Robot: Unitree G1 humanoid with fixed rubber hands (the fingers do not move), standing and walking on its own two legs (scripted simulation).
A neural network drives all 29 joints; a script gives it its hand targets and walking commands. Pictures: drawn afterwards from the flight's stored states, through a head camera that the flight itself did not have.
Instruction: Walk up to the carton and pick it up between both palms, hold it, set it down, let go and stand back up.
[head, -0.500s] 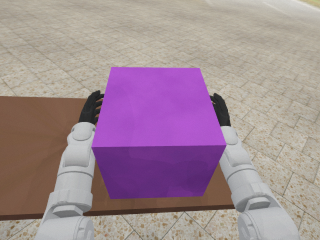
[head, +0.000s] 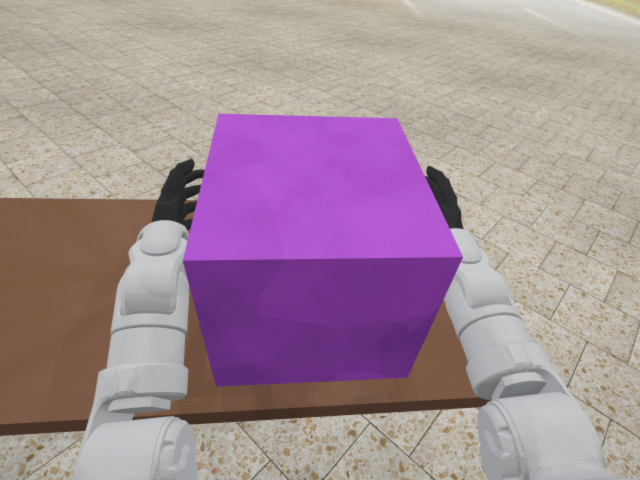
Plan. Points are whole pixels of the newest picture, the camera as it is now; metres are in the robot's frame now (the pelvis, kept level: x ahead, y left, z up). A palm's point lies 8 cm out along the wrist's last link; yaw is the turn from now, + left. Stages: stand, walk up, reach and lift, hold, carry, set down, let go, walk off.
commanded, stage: reach and lift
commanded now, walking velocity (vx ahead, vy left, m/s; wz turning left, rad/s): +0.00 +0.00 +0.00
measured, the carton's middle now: (312, 244) +0.39 +0.01 +0.14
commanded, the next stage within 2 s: hold in 1.14 s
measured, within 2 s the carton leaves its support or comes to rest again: neither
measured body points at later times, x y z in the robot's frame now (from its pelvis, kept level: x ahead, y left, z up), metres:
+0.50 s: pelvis +0.02 +0.00 +0.00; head -0.02 +0.03 +0.45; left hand +0.39 +0.18 +0.19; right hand +0.41 -0.16 +0.20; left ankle +0.07 +0.12 -0.75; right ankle -0.01 -0.13 -0.75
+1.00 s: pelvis +0.01 -0.01 +0.00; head -0.05 +0.01 +0.44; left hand +0.38 +0.18 +0.21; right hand +0.40 -0.15 +0.23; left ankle +0.07 +0.12 -0.75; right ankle -0.01 -0.13 -0.75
